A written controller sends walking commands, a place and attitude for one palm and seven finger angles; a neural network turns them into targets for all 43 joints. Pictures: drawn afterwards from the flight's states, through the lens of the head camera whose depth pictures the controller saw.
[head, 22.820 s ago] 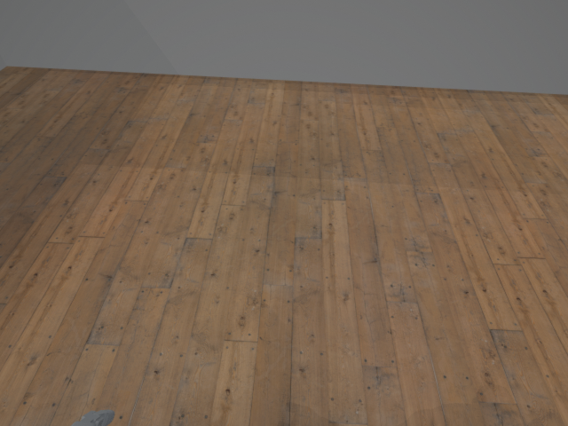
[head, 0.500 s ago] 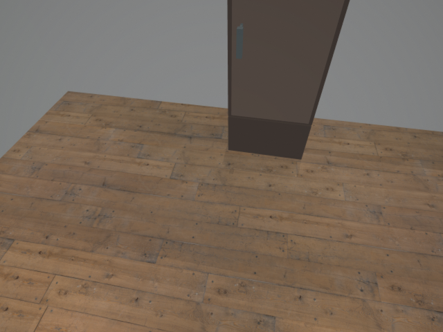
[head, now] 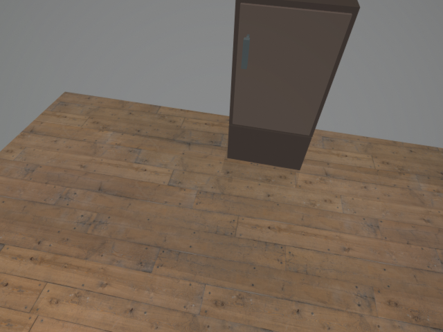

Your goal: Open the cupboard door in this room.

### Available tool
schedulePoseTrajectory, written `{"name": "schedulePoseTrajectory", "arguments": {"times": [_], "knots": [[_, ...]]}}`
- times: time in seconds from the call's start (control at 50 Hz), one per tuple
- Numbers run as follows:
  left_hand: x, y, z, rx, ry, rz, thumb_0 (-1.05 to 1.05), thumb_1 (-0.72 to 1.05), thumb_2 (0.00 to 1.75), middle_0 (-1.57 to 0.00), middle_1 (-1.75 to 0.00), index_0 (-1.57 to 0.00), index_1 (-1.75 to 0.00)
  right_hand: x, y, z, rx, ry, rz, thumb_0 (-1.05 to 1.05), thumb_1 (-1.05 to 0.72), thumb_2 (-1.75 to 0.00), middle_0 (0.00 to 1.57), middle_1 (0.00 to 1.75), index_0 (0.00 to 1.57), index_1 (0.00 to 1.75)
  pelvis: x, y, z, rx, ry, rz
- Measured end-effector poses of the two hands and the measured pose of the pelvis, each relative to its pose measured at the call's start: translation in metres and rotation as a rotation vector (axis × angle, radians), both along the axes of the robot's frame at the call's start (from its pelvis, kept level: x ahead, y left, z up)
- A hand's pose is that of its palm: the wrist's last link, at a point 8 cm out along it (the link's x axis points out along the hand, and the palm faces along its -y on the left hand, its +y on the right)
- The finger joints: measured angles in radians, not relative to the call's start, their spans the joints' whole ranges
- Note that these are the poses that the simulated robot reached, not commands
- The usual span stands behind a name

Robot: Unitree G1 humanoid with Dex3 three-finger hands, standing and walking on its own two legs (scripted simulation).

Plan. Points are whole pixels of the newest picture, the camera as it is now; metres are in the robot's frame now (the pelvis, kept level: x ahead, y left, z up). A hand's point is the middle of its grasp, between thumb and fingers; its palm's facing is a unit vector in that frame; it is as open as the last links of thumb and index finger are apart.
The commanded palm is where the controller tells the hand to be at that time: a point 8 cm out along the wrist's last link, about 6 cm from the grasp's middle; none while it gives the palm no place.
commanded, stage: stand and wait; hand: left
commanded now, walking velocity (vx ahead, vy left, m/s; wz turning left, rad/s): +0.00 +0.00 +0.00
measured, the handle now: (246, 51) +1.17 -0.02 -0.05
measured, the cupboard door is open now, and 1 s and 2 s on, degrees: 0 0 0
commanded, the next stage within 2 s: look at it before walking up in 0.30 s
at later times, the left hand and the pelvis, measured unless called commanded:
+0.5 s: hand out of the picture +0.00 +0.17 -0.18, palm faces +0.03 -0.98 -0.20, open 7.3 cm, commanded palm none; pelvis +0.01 +0.00 +0.00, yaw +0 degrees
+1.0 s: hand out of the picture +0.02 +0.19 -0.17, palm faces +0.02 -0.97 -0.24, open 7.4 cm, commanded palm none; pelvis +0.00 +0.00 +0.00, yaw +0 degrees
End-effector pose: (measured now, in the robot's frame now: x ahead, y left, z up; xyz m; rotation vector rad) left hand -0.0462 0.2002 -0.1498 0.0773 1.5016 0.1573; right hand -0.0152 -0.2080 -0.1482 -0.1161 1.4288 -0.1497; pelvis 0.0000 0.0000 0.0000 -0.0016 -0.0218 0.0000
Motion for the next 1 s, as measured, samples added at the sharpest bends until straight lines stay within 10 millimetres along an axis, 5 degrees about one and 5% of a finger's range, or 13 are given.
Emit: {"name": "schedulePoseTrajectory", "arguments": {"times": [0.46, 1.0], "knots": [[0.043, 0.021, 0.002, 0.05, -0.088, -0.039, 0.01, 0.91, 0.9, -0.2, -0.3, -0.2, -0.3, -0.008, 0.012, -0.004, 0.022, 0.017, -0.031, 0.01, -0.91, -0.9, 0.2, 0.3, 0.19, 0.3, 0.007, 0.004, -0.001, 0.002, -0.004, -0.006], [0.058, 0.041, 0.01, 0.098, -0.136, -0.068, 0.0, 0.91, 0.9, -0.2, -0.3, -0.2, -0.3, 0.025, -0.039, 0.006, -0.069, -0.066, 0.019, 0.01, -0.91, -0.9, 0.2, 0.3, 0.2, 0.3, 0.0, -0.003, 0.001, 0.002, -0.008, -0.004]]}}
